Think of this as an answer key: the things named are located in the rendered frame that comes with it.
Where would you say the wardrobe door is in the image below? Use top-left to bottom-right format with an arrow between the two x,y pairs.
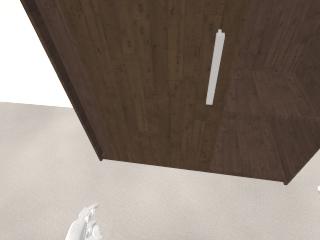
35,0 -> 116,154
58,0 -> 251,171

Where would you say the handle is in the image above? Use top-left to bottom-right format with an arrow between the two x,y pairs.
206,29 -> 225,105

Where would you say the left robot hand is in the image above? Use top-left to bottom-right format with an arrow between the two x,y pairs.
65,203 -> 103,240

